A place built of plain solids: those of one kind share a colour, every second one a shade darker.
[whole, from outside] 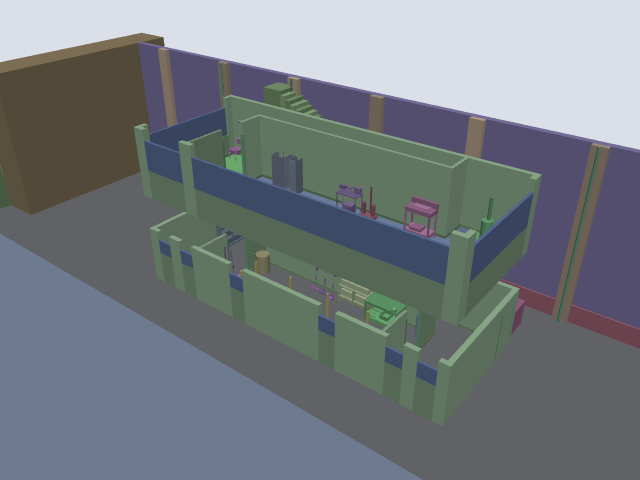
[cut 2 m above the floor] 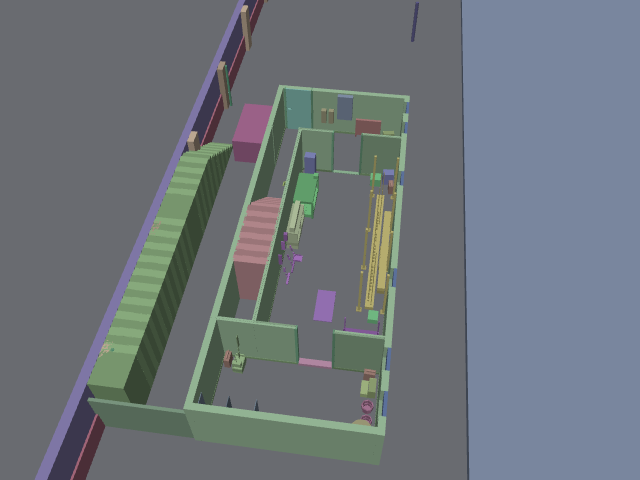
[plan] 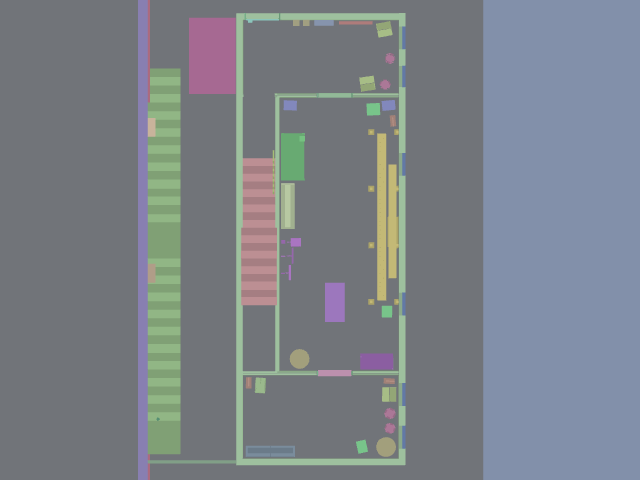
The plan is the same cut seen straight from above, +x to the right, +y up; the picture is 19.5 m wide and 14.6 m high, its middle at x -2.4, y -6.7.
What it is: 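A mechanical signal box beside a railway in a town; below a lobby, the locking room and a lamp room, above the operating floor with its lever frame behind one band of glass and beyond a partition the mess room; one straight stair between walls, met straight on from the door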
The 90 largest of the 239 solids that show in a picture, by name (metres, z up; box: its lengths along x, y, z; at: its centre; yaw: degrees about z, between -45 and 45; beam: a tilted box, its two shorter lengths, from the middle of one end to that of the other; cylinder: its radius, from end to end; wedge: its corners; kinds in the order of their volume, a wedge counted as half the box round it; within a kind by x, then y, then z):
{
 "yard_line_bed_1": {"box": [13.5, 39.2, 0.6], "at": [9.32, -5.56, 0.0]},
 "yard_line_abut_1": {"box": [9.78, 1.92, 7.25], "at": [-4.51, -24.2, 3.58]},
 "yard_line_near_1": {"box": [0.3, 35.49, 7.25], "at": [-7.79, -5.49, 3.58]},
 "yard_line_step_1": {"box": [1.0, 1.02, 6.85], "at": [-7.14, -12.71, 3.38]},
 "yard_line_step_2": {"box": [1.0, 0.28, 6.68], "at": [-7.14, -12.08, 3.29]},
 "yard_line_step_3": {"box": [1.0, 0.28, 6.5], "at": [-7.14, -11.82, 3.2]},
 "yard_line_step_4": {"box": [1.0, 0.28, 6.33], "at": [-7.14, -11.56, 3.11]},
 "yard_line_step_5": {"box": [1.0, 0.28, 6.15], "at": [-7.14, -11.3, 3.03]},
 "yard_line_step_6": {"box": [1.0, 0.28, 5.98], "at": [-7.14, -11.04, 2.94]},
 "yard_line_step_7": {"box": [1.0, 0.28, 5.81], "at": [-7.14, -10.78, 2.85]},
 "yard_line_step_8": {"box": [1.0, 0.28, 5.63], "at": [-7.14, -10.52, 2.77]},
 "yard_line_step_9": {"box": [1.0, 0.28, 5.46], "at": [-7.14, -10.26, 2.68]},
 "yard_line_step_10": {"box": [1.0, 0.28, 5.28], "at": [-7.14, -10.0, 2.59]},
 "yard_line_step_11": {"box": [1.0, 0.28, 5.11], "at": [-7.14, -9.74, 2.5]},
 "yard_line_step_12": {"box": [1.0, 0.28, 4.93], "at": [-7.14, -9.48, 2.42]},
 "yard_line_step_13": {"box": [1.0, 0.28, 4.76], "at": [-7.14, -9.22, 2.33]},
 "yard_line_step_14": {"box": [1.0, 0.28, 4.59], "at": [-7.14, -8.96, 2.24]},
 "yard_line_step_15": {"box": [1.0, 0.28, 4.41], "at": [-7.14, -8.7, 2.16]},
 "yard_line_step_16": {"box": [1.0, 0.28, 4.24], "at": [-7.14, -8.44, 2.07]},
 "yard_line_step_17": {"box": [1.0, 0.28, 4.06], "at": [-7.14, -8.18, 1.98]},
 "yard_line_step_18": {"box": [1.0, 0.28, 3.89], "at": [-7.14, -7.92, 1.89]},
 "yard_line_step_19": {"box": [1.0, 0.28, 3.71], "at": [-7.14, -7.66, 1.81]},
 "yard_line_step_20": {"box": [1.0, 0.28, 3.54], "at": [-7.14, -7.4, 1.72]},
 "yard_line_step_21": {"box": [1.0, 1.12, 3.36], "at": [-7.14, -6.72, 1.63]},
 "yard_line_step_22": {"box": [1.0, 0.28, 3.19], "at": [-7.14, -6.04, 1.55]},
 "yard_line_step_23": {"box": [1.0, 0.28, 3.02], "at": [-7.14, -5.78, 1.46]},
 "yard_line_step_24": {"box": [1.0, 0.28, 2.84], "at": [-7.14, -5.52, 1.37]},
 "yard_line_step_25": {"box": [1.0, 0.28, 2.67], "at": [-7.14, -5.26, 1.28]},
 "yard_line_step_26": {"box": [1.0, 0.28, 2.49], "at": [-7.14, -5.0, 1.2]},
 "yard_line_step_27": {"box": [1.0, 0.28, 2.32], "at": [-7.14, -4.74, 1.11]},
 "yard_line_step_28": {"box": [1.0, 0.28, 2.14], "at": [-7.14, -4.48, 1.02]},
 "yard_line_step_29": {"box": [1.0, 0.28, 1.97], "at": [-7.14, -4.22, 0.93]},
 "yard_line_step_30": {"box": [1.0, 0.28, 1.8], "at": [-7.14, -3.96, 0.85]},
 "yard_line_step_31": {"box": [1.0, 0.28, 1.62], "at": [-7.14, -3.7, 0.76]},
 "yard_line_step_32": {"box": [1.0, 0.28, 1.45], "at": [-7.14, -3.44, 0.67]},
 "yard_line_step_33": {"box": [1.0, 0.28, 1.27], "at": [-7.14, -3.18, 0.59]},
 "yard_line_step_34": {"box": [1.0, 0.28, 1.1], "at": [-7.14, -2.92, 0.5]},
 "wall_1": {"box": [0.2, 2.8, 2.5], "at": [-4.85, -12.15, 1.2]},
 "wall_2": {"box": [0.2, 2.8, 2.85], "at": [-4.85, -12.15, 5.38]},
 "wall_3": {"box": [0.2, 8.45, 4.25], "at": [-4.85, -6.53, 2.08]},
 "wall_4": {"box": [0.2, 8.45, 2.85], "at": [-4.85, -6.53, 5.38]},
 "wall_5": {"box": [0.2, 2.5, 2.5], "at": [-4.85, -1.05, 1.2]},
 "wall_6": {"box": [0.2, 2.5, 2.85], "at": [-4.85, -1.05, 5.38]},
 "wall_7": {"box": [0.06, 8.45, 4.25], "at": [-3.73, -6.53, 2.08]},
 "wall_8": {"box": [0.06, 8.45, 2.85], "at": [-3.73, -6.53, 5.38]},
 "wall_9": {"box": [0.06, 8.45, 2.5], "at": [-3.67, -6.53, 1.2]},
 "wall_10": {"box": [0.06, 8.51, 2.85], "at": [-3.67, -6.5, 5.38]},
 "wall_11": {"box": [5.15, 0.2, 2.5], "at": [-2.38, -13.45, 1.2]},
 "wall_12": {"box": [4.16, 0.2, 1.2], "at": [-2.38, -13.45, 4.55]},
 "wall_13": {"box": [5.15, 0.2, 2.5], "at": [-2.38, 0.1, 1.2]},
 "wall_14": {"box": [4.16, 0.2, 1.2], "at": [-2.38, 0.1, 4.55]},
 "wall_15": {"box": [0.2, 0.51, 2.85], "at": [0.1, -13.3, 5.38]},
 "wall_16": {"box": [0.2, 0.61, 2.5], "at": [0.1, -12.05, 1.2]},
 "wall_17": {"box": [0.2, 2.01, 1.2], "at": [0.1, -12.05, 4.55]},
 "wall_18": {"box": [0.2, 1.76, 2.5], "at": [0.1, -9.88, 1.2]},
 "wall_19": {"box": [0.2, 3.56, 2.5], "at": [0.1, -6.53, 1.2]},
 "wall_20": {"box": [0.2, 10.16, 1.2], "at": [0.1, -5.38, 4.55]},
 "wall_21": {"box": [0.2, 1.76, 2.5], "at": [0.1, -3.17, 1.2]},
 "yard_line_dark_1": {"box": [16.39, 0.2, 5.96], "at": [8.57, -25.26, 2.93]},
 "raised_floor_operating_1": {"box": [1.18, 2.42, 0.25], "at": [-4.22, -1.15, 4.08]},
 "raised_floor_operating_2": {"box": [3.83, 10.88, 0.25], "at": [-1.85, -5.38, 4.08]},
 "stair_1": {"box": [1.09, 0.26, 4.04], "at": [-4.25, -8.56, 1.97]},
 "stair_2": {"box": [1.09, 0.26, 3.83], "at": [-4.25, -8.33, 1.86]},
 "stair_3": {"box": [1.09, 0.26, 3.62], "at": [-4.25, -8.09, 1.76]},
 "stair_4": {"box": [1.09, 0.26, 3.41], "at": [-4.25, -7.86, 1.66]},
 "stair_5": {"box": [1.09, 0.26, 3.2], "at": [-4.25, -7.62, 1.55]},
 "stair_6": {"box": [1.09, 0.26, 2.99], "at": [-4.25, -7.39, 1.45]},
 "stair_7": {"box": [1.09, 0.26, 2.78], "at": [-4.25, -7.16, 1.34]},
 "stair_8": {"box": [1.09, 0.26, 2.57], "at": [-4.25, -6.92, 1.24]},
 "stair_9": {"box": [1.09, 0.26, 2.36], "at": [-4.25, -6.69, 1.13]},
 "stair_10": {"box": [1.09, 0.26, 2.15], "at": [-4.25, -6.45, 1.02]},
 "stair_11": {"box": [1.09, 0.26, 1.94], "at": [-4.25, -6.22, 0.92]},
 "stair_12": {"box": [1.09, 0.26, 1.73], "at": [-4.25, -5.98, 0.81]},
 "stair_13": {"box": [1.09, 0.26, 1.52], "at": [-4.25, -5.75, 0.71]},
 "stair_14": {"box": [1.09, 0.26, 1.31], "at": [-4.25, -5.52, 0.6]},
 "stair_15": {"box": [1.09, 0.26, 1.1], "at": [-4.25, -5.28, 0.5]},
 "yard_line_near_pier_1": {"box": [0.24, 0.57, 7.25], "at": [-7.52, -21.02, 3.58]},
 "yard_line_near_pier_2": {"box": [0.24, 0.57, 7.25], "at": [-7.52, -16.58, 3.58]},
 "yard_line_near_pier_3": {"box": [0.24, 0.57, 7.25], "at": [-7.52, -12.15, 3.58]},
 "yard_line_near_pier_4": {"box": [0.24, 0.57, 7.25], "at": [-7.52, -7.71, 3.58]},
 "yard_line_near_pier_5": {"box": [0.24, 0.57, 7.25], "at": [-7.52, -3.28, 3.58]},
 "yard_line_near_pier_6": {"box": [0.24, 0.57, 7.25], "at": [-7.52, 1.16, 3.58]},
 "yard_line_near_pier_7": {"box": [0.24, 0.57, 7.25], "at": [-7.52, 5.6, 3.58]},
 "yard_line_bunker_1": {"box": [1.43, 2.32, 1.1], "at": [-5.67, -1.1, 0.5]},
 "raised_floor_mess_1": {"box": [4.88, 2.73, 0.25], "at": [-2.38, -12.05, 4.08]},
 "window_pane_1": {"box": [4.15, 0.1, 1.21], "at": [-2.38, -13.5, 5.74]},
 "window_pane_2": {"box": [4.15, 0.1, 1.21], "at": [-2.38, 0.15, 5.74]},
 "window_pane_3": {"box": [0.1, 10.15, 1.21], "at": [0.15, -5.38, 5.74]},
 "yard_line_near_plinth_1": {"box": [0.07, 35.49, 0.83], "at": [-7.61, -5.49, 0.36]},
 "yard_line_fence_1": {"box": [2.69, 0.1, 1.65], "at": [-6.29, -13.45, 0.78]}
}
